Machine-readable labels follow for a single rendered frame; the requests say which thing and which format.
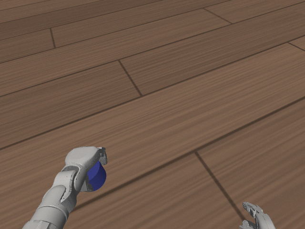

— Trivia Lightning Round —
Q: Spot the left robot arm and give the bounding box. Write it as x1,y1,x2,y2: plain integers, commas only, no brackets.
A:
22,163,87,229

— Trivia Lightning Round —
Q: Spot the tin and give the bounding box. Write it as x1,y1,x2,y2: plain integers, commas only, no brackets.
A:
87,160,106,191

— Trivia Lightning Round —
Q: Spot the left robot hand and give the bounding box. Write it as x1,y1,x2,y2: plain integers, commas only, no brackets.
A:
65,146,107,192

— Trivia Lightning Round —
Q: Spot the right robot hand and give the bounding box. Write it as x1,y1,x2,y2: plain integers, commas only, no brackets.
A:
239,202,276,229

